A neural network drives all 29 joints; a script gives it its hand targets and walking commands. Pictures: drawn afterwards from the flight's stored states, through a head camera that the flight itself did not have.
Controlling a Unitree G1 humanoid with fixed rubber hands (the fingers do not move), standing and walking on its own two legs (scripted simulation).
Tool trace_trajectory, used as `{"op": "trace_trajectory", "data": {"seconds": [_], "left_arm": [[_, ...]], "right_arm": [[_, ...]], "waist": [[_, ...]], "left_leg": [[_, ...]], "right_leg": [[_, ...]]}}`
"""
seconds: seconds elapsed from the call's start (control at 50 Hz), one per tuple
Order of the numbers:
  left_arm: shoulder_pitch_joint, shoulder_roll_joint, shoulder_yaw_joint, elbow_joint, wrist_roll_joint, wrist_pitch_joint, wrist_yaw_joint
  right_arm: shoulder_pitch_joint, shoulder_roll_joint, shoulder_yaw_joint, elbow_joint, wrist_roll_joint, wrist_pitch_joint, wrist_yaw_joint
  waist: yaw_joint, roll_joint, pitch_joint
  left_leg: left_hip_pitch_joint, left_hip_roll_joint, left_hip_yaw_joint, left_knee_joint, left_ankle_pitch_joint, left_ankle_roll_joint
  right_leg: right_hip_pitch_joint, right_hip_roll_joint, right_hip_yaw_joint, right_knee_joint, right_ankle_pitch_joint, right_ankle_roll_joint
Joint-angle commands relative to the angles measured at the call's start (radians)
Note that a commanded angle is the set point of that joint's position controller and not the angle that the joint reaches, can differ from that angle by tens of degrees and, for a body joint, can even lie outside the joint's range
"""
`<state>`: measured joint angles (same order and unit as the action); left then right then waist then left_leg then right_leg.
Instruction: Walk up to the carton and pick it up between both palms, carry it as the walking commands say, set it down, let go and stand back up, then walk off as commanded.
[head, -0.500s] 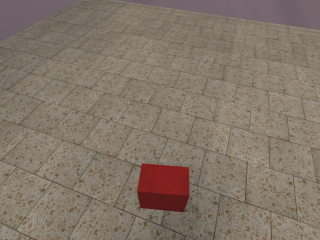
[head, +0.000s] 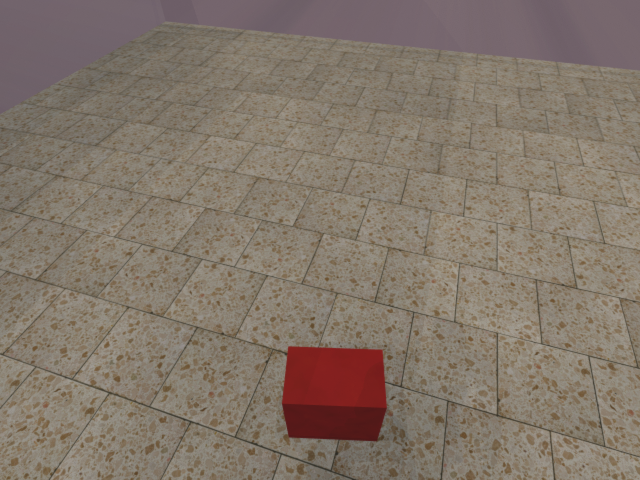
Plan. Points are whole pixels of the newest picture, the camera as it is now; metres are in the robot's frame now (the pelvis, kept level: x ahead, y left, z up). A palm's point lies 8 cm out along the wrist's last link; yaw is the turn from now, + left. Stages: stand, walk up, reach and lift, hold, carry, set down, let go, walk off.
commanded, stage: walk up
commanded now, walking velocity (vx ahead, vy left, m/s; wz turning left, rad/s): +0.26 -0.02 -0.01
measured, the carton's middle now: (333, 395) +0.50 -0.01 -0.65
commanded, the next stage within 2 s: stand in 1.56 s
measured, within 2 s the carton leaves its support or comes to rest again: neither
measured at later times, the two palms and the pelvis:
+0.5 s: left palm (187, 457) +0.21 +0.22 -0.15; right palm out of the picture +0.01 -0.20 -0.13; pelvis +0.10 +0.00 -0.01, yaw -2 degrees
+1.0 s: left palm out of the picture +0.12 +0.21 -0.15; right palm out of the picture +0.10 -0.22 -0.15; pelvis +0.13 +0.00 +0.00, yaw -1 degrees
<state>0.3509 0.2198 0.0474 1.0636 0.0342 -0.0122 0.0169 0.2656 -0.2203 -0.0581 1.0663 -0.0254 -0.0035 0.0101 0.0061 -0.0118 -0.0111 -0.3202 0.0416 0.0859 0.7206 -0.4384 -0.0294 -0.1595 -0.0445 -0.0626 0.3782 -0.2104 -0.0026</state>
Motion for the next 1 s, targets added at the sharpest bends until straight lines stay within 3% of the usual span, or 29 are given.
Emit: {"op": "trace_trajectory", "data": {"seconds": [0.0, 0.04, 0.06, 0.08, 0.1, 0.12, 0.14, 0.16, 0.18, 0.2, 0.24, 0.26, 0.32, 0.34, 0.36, 0.38, 0.44, 0.46, 0.48, 0.5, 0.52, 0.54, 0.56, 0.58, 0.66, 0.72, 0.98], "left_arm": [[-0.032, 0.151, 0.022, -0.045, -0.001, -0.011, -0.004], [-0.033, 0.145, 0.018, -0.049, -0.007, -0.006, -0.009], [-0.031, 0.126, 0.012, -0.048, -0.009, -0.004, -0.013], [-0.037, 0.076, 0.002, -0.050, -0.011, -0.001, -0.016], [-0.080, 0.040, 0.010, -0.086, -0.004, 0.003, -0.023], [-0.087, 0.066, 0.024, -0.092, 0.003, 0.019, -0.019], [-0.070, 0.083, 0.028, -0.085, 0.000, 0.025, -0.027], [-0.042, 0.081, 0.026, -0.073, -0.002, 0.021, -0.040], [-0.024, 0.082, 0.024, -0.063, -0.002, 0.016, -0.050], [-0.019, 0.079, 0.024, -0.060, -0.001, 0.014, -0.054], [-0.043, 0.055, 0.016, -0.063, -0.004, 0.017, -0.052], [-0.067, 0.042, 0.011, -0.065, -0.006, 0.019, -0.050], [-0.164, 0.015, -0.001, -0.085, -0.016, 0.027, -0.048], [-0.186, 0.002, -0.007, -0.091, -0.026, 0.029, -0.044], [-0.177, -0.011, -0.011, -0.086, -0.036, 0.026, -0.036], [-0.175, -0.018, -0.016, -0.093, -0.039, 0.020, -0.031], [-0.119, 0.001, -0.007, -0.066, -0.041, 0.015, -0.008], [-0.081, 0.017, -0.001, -0.049, -0.033, 0.005, -0.002], [-0.054, 0.057, 0.011, -0.035, -0.015, -0.008, 0.003], [-0.028, 0.109, 0.027, -0.026, 0.001, -0.020, 0.005], [-0.078, 0.113, 0.027, -0.035, -0.012, -0.016, 0.008], [-0.074, 0.085, 0.022, -0.014, -0.022, -0.010, 0.014], [-0.098, 0.068, 0.018, -0.004, -0.022, -0.008, 0.019], [-0.126, 0.046, 0.014, -0.004, -0.024, -0.002, 0.023], [-0.172, 0.015, 0.010, 0.000, -0.028, 0.010, 0.024], [-0.121, 0.001, 0.000, 0.035, -0.029, -0.001, 0.019], [-0.058, 0.000, -0.013, 0.109, -0.028, -0.002, 0.016]], "right_arm": [[0.000, -0.034, 0.008, -0.059, 0.005, -0.021, 0.007], [0.087, -0.032, 0.012, -0.031, 0.016, -0.029, 0.000], [0.158, -0.047, 0.008, -0.006, 0.017, -0.033, -0.007], [0.242, -0.106, -0.001, 0.010, 0.006, -0.038, -0.014], [0.372, -0.253, -0.040, 0.027, -0.013, -0.035, -0.037], [0.328, -0.255, -0.041, 0.014, -0.011, -0.028, -0.040], [0.223, -0.215, -0.029, -0.013, -0.009, -0.032, -0.034], [0.139, -0.173, -0.019, -0.033, 0.000, -0.042, -0.026], [0.105, -0.133, -0.011, -0.045, 0.004, -0.054, -0.022], [0.119, -0.109, -0.005, -0.050, 0.002, -0.065, -0.023], [0.207, -0.094, -0.004, -0.030, 0.002, -0.081, -0.025], [0.242, -0.089, -0.005, -0.018, 0.003, -0.085, -0.026], [0.279, -0.077, 0.001, -0.010, -0.002, -0.085, -0.030], [0.259, -0.061, 0.013, -0.018, -0.005, -0.083, -0.032], [0.198, -0.053, 0.024, -0.023, 0.000, -0.071, -0.037], [0.200, -0.048, 0.027, -0.008, 0.007, -0.057, -0.039], [0.206, -0.065, 0.027, 0.015, 0.013, -0.041, -0.043], [0.204, -0.060, 0.031, 0.021, 0.020, -0.036, -0.045], [0.218, -0.021, 0.040, 0.018, 0.022, -0.034, -0.046], [0.239, 0.019, 0.044, 0.000, 0.020, -0.036, -0.049], [0.330, 0.057, 0.054, 0.017, 0.037, -0.023, -0.053], [0.312, 0.032, 0.042, 0.032, 0.031, -0.011, -0.058], [0.286, 0.022, 0.034, 0.027, 0.028, -0.002, -0.059], [0.268, 0.022, 0.032, 0.033, 0.021, 0.004, -0.059], [0.250, 0.029, 0.035, 0.068, 0.012, 0.006, -0.052], [0.195, 0.025, 0.033, 0.073, 0.018, -0.002, -0.055], [0.166, 0.020, 0.043, 0.104, 0.021, -0.019, -0.056]], "waist": [[-0.025, -0.145, 0.118], [-0.058, -0.106, 0.090], [-0.074, -0.080, 0.083], [-0.100, 0.030, 0.099], [-0.142, 0.189, 0.111], [-0.097, 0.129, 0.149], [-0.048, 0.090, 0.173], [-0.018, 0.125, 0.186], [-0.004, 0.140, 0.171], [-0.005, 0.142, 0.156], [-0.019, 0.150, 0.105], [-0.027, 0.165, 0.087], [-0.051, 0.207, 0.086], [-0.045, 0.220, 0.088], [-0.022, 0.282, 0.082], [-0.032, 0.330, 0.054], [-0.025, 0.231, 0.021], [-0.006, 0.191, 0.001], [0.005, 0.136, -0.029], [-0.003, 0.026, -0.063], [-0.010, -0.152, -0.111], [-0.001, -0.189, -0.113], [-0.017, -0.203, -0.072], [-0.031, -0.173, -0.044], [-0.040, -0.092, 0.028], [-0.016, 0.006, 0.037], [-0.005, 0.028, 0.083]], "left_leg": [[0.024, 0.001, 0.028, -0.106, 0.022, -0.021], [0.212, -0.041, 0.089, -0.249, 0.164, -0.025], [0.298, -0.024, 0.083, -0.288, 0.171, -0.018], [0.364, 0.119, -0.101, -0.392, 0.062, 0.001], [0.365, 0.459, -0.562, -0.599, -0.152, 0.057], [0.225, 0.530, -0.630, -0.645, -0.144, 0.109], [0.143, 0.460, -0.535, -0.637, -0.128, 0.119], [0.132, 0.370, -0.397, -0.622, -0.052, 0.103], [0.152, 0.301, -0.295, -0.597, 0.067, 0.081], [0.174, 0.271, -0.220, -0.563, 0.248, 0.072], [0.241, 0.262, -0.137, -0.490, 0.607, 0.070], [0.268, 0.261, -0.111, -0.469, 0.714, 0.076], [0.296, 0.249, -0.071, -0.449, 0.862, 0.101], [0.274, 0.222, -0.025, -0.428, 0.958, 0.104], [0.227, 0.180, 0.030, -0.387, 1.126, 0.109], [0.238, 0.146, 0.047, -0.374, 1.120, 0.126], [0.274, 0.163, 0.014, -0.308, 1.039, 0.119], [0.252, 0.142, 0.005, -0.287, 0.888, 0.098], [0.193, 0.121, -0.022, -0.266, 0.651, 0.078], [0.093, 0.088, -0.028, -0.216, 0.314, 0.050], [0.055, 0.048, -0.030, -0.193, 0.037, 0.016], [0.065, 0.045, -0.038, -0.150, -0.067, 0.021], [0.064, 0.038, -0.047, -0.147, -0.069, 0.026], [0.070, 0.030, -0.049, -0.176, -0.032, 0.030], [0.117, 0.059, -0.072, -0.349, 0.200, 0.029], [0.134, 0.079, -0.089, -0.404, 0.248, 0.028], [0.137, 0.090, -0.114, -0.440, 0.280, 0.040]], "right_leg": [[-0.129, -0.210, 0.201, -0.245, -0.332, -0.102], [-0.198, -0.144, 0.134, -0.127, -0.351, -0.075], [-0.246, -0.117, 0.116, -0.049, -0.362, -0.057], [-0.354, -0.047, 0.057, 0.169, -0.324, -0.024], [-0.544, 0.054, -0.020, 0.471, -0.368, 0.034], [-0.503, -0.035, 0.109, 0.601, -0.290, 0.030], [-0.470, -0.056, 0.142, 0.634, -0.183, 0.030], [-0.455, -0.069, 0.138, 0.635, -0.092, 0.037], [-0.440, -0.071, 0.118, 0.637, -0.021, 0.043], [-0.435, -0.070, 0.091, 0.638, 0.017, 0.049], [-0.437, -0.055, 0.056, 0.628, 0.028, 0.060], [-0.437, -0.048, 0.041, 0.609, 0.026, 0.063], [-0.443, -0.034, -0.001, 0.521, 0.066, 0.053], [-0.390, -0.019, -0.016, 0.454, 0.087, 0.044], [-0.280, 0.026, -0.029, 0.361, 0.041, 0.036], [-0.228, 0.055, -0.049, 0.310, 0.014, 0.026], [-0.120, 0.068, -0.069, 0.082, 0.072, 0.019], [-0.027, 0.044, -0.062, -0.055, 0.169, 0.011], [0.076, -0.032, -0.010, -0.071, 0.284, -0.002], [0.169, -0.175, 0.106, 0.016, 0.617, -0.020], [0.210, -0.261, 0.201, 0.049, 0.776, -0.109], [0.184, -0.251, 0.232, 0.001, 0.663, -0.141], [0.135, -0.234, 0.224, -0.037, 0.555, -0.147], [0.094, -0.210, 0.204, -0.066, 0.439, -0.141], [-0.003, -0.129, 0.123, -0.102, 0.125, -0.068], [0.038, -0.105, 0.121, -0.085, 0.195, -0.044], [0.048, -0.092, 0.089, -0.075, 0.171, -0.029]]}}
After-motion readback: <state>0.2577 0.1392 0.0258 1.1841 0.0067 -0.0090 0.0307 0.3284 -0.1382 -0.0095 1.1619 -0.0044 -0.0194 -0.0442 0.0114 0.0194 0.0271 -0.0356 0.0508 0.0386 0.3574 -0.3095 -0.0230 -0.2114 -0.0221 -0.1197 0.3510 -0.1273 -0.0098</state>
